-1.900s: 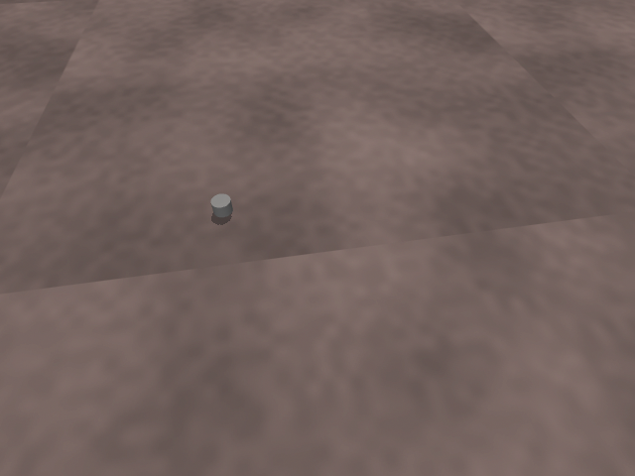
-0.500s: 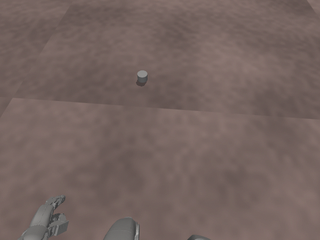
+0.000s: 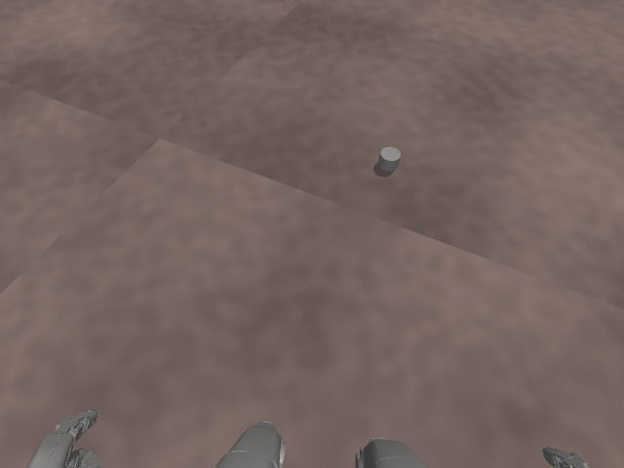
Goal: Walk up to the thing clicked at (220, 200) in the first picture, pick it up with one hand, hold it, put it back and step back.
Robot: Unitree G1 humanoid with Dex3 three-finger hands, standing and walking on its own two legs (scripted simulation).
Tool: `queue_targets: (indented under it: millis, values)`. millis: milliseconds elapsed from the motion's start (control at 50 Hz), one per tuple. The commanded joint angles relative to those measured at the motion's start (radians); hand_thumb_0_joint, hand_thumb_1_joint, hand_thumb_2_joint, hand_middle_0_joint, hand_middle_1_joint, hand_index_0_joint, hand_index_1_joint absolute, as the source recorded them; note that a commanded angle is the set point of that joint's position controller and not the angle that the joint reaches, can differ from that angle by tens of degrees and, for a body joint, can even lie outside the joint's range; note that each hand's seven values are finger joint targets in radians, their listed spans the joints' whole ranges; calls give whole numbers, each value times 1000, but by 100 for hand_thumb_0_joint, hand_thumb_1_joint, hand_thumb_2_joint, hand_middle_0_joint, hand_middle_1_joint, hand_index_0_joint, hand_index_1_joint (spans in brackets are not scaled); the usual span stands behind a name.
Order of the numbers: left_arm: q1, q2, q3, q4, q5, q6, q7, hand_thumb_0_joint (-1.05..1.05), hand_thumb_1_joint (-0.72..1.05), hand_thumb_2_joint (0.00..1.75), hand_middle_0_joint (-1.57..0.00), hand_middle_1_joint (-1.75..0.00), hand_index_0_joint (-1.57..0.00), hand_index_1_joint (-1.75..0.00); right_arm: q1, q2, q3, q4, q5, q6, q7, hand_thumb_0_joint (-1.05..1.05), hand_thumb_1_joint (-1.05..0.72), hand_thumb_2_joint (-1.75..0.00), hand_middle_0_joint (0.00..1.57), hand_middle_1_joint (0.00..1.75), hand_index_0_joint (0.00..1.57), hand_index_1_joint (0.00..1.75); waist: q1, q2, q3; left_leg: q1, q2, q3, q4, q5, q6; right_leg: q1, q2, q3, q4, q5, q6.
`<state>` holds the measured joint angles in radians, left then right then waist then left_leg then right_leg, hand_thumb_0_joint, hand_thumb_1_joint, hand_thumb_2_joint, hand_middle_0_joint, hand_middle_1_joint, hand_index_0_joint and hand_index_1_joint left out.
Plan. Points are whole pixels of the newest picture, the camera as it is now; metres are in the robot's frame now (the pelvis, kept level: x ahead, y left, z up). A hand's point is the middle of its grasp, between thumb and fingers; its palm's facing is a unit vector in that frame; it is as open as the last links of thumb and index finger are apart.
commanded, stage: walk up
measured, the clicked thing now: (389, 159) +1.29 -0.34 -0.71
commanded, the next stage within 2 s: stand in 1.50 s
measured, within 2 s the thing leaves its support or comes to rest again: neither
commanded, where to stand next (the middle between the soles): +0.07 +0.02 m, yaw +24 degrees
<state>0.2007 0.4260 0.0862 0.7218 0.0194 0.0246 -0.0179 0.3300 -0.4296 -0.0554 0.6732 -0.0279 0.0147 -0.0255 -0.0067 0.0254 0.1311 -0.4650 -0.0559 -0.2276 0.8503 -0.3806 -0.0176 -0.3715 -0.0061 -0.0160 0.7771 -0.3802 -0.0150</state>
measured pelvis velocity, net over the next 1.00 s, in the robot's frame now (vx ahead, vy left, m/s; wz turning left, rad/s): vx -0.01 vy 0.02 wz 0.44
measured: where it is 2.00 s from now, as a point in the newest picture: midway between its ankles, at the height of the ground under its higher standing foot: outside the picture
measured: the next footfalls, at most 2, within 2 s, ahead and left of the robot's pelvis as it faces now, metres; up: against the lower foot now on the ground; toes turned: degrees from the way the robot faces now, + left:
left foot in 0.32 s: +0.00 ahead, +0.14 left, +0.00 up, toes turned +23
right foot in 0.58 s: +0.11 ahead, -0.09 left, +0.00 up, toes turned +23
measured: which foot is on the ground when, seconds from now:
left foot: up 0.00-0.30, down 0.32-1.00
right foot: down 0.00-0.34, up 0.36-0.56, down 0.58-1.00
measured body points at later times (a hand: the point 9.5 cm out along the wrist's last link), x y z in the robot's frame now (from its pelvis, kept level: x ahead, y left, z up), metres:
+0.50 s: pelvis -0.02 +0.01 +0.01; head +0.00 +0.04 +0.46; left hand -0.07 +0.35 -0.10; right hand +0.17 -0.26 -0.08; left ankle -0.02 +0.14 -0.70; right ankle +0.05 -0.12 -0.67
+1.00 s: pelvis -0.01 +0.02 +0.01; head +0.00 +0.04 +0.46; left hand -0.09 +0.34 -0.10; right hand +0.20 -0.23 -0.10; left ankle -0.04 +0.12 -0.70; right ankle +0.06 -0.11 -0.70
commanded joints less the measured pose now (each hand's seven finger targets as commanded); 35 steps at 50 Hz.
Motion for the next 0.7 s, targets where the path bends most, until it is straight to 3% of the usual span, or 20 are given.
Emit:
queue_targets:
  millis: [0,20,60,100,160,220,260,280,300,320,340,380,440,520,560,580,600,620,660,680]
  values:
    - [-32,316,86,-100,4,-47,17,0,90,90,-20,-30,-20,-30,-20,-236,-83,-96,-7,-10,-24,0,-90,-90,20,30,20,30,25,-156,-69,-203,17,34,456,-208,17,65,-536,618,-514,71,-327]
    - [-40,258,70,-87,2,-53,22,0,90,90,-20,-30,-20,-30,-18,-237,-93,-66,-1,-10,-7,0,-90,-90,20,30,20,30,10,-69,-30,-178,37,51,433,-114,14,49,-422,406,-461,61,-261]
    - [-31,259,73,-55,15,-62,27,0,90,90,-20,-30,-20,-30,31,-209,-91,-38,2,-12,24,0,-90,-90,20,30,20,30,6,-184,-50,-167,49,102,377,-21,11,103,-297,225,-394,47,-193]
    - [14,257,77,-53,22,-67,22,0,90,90,-20,-30,-20,-30,12,-199,-87,-21,1,-12,46,0,-90,-90,20,30,20,30,36,-227,-71,-157,60,156,247,-31,4,178,-279,147,-380,64,-189]
    - [83,282,79,-52,27,-72,17,0,90,90,-20,-30,-20,-30,-94,-174,-76,-32,7,-16,56,0,-90,-90,20,30,20,30,80,-267,-77,-103,56,213,64,-89,5,210,-309,121,-362,139,-203]
    - [47,291,72,-68,18,-59,6,0,90,90,-20,-30,-20,-30,-73,-167,-77,5,15,-29,50,0,-90,-90,20,30,20,30,56,-248,-121,86,23,276,-93,-84,12,122,-325,63,-296,177,-188]
    - [40,277,58,-69,7,-45,1,0,90,90,-20,-30,-20,-30,0,-155,-76,43,18,-41,41,0,-90,-90,20,30,20,30,12,-208,-155,256,-15,316,-278,60,25,55,-303,0,-174,172,-145]
    - [59,230,41,-65,6,-36,1,0,90,90,-20,-30,-20,-30,46,-184,-88,69,12,-49,31,0,-90,-90,20,30,20,30,-7,-114,-185,367,-10,251,-336,45,44,-24,-275,-41,-36,72,-102]
    - [105,166,22,-66,0,-30,1,0,90,90,-20,-30,-20,-30,64,-253,-105,64,1,-58,22,0,-90,-90,20,30,20,30,-19,86,-189,468,125,-10,-447,-70,113,-185,-203,-91,164,-61,-37]
    - [69,149,15,-89,-8,-26,8,0,90,90,-20,-30,-20,-30,37,-368,-119,26,-7,-60,18,0,-90,-90,20,30,20,30,-28,248,-164,380,374,-459,-543,-150,257,-347,-73,-64,255,-250,16]
    - [-7,239,38,-71,0,-30,24,0,90,90,-20,-30,-20,-30,22,-385,-125,37,5,-58,13,0,-90,-90,20,30,20,30,-54,168,-89,215,422,-527,-563,-158,342,-269,-123,50,297,-272,6]
    - [95,218,36,-18,-14,-35,19,0,90,90,-20,-30,-20,-30,-74,-272,-81,28,13,-61,0,0,-90,-90,20,30,20,30,24,74,-87,248,290,-225,-426,120,271,-235,-133,66,276,-177,1]
    - [158,201,40,34,-11,-43,15,0,90,90,-20,-30,-20,-30,-91,-253,-69,31,15,-65,2,0,-90,-90,20,30,20,30,31,148,-124,138,237,-122,-361,339,241,-52,-98,3,149,-112,-4]
    - [152,184,39,44,-6,-45,17,0,90,90,-20,-30,-20,-30,-127,-253,-62,22,11,-48,3,0,-90,-90,20,30,20,30,41,149,-110,6,198,-111,-323,199,214,104,-34,-41,-26,-65,-18]
    - [173,191,41,62,6,-61,25,0,90,90,-20,-30,-20,-30,-144,-193,-38,16,26,-36,4,0,-90,-90,20,30,20,30,73,71,-130,-49,134,-73,-203,174,146,224,-34,4,-232,34,-45]
    - [179,251,51,53,25,-70,30,0,90,90,-20,-30,-20,-30,-137,-141,-26,4,35,-34,4,0,-90,-90,20,30,20,30,77,-104,-125,-109,46,7,-28,105,92,229,-191,240,-362,-36,-99]
    - [118,328,66,46,21,-68,25,0,90,90,-20,-30,-20,-30,-133,-152,-40,19,31,-28,-6,0,-90,-90,20,30,20,30,65,-244,-99,-103,-49,118,129,-209,60,103,-406,503,-502,-190,-225]
    - [43,350,71,20,20,-70,21,0,90,90,-20,-30,-20,-30,-95,-203,-59,44,21,-28,-12,0,-90,-90,20,30,20,30,36,-226,-63,-87,14,111,232,-255,39,53,-492,599,-521,-191,-298]
    - [28,275,50,29,15,-76,24,0,90,90,-20,-30,-20,-30,-93,-218,-65,83,24,-33,4,0,-90,-90,20,30,20,30,31,-100,-17,-70,37,129,207,-151,40,49,-375,350,-445,-47,-237]
    - [34,277,48,41,24,-77,25,0,90,90,-20,-30,-20,-30,-87,-193,-62,89,24,-39,9,0,-90,-90,20,30,20,30,30,-158,-29,-51,54,164,122,-149,41,64,-342,286,-417,-12,-212]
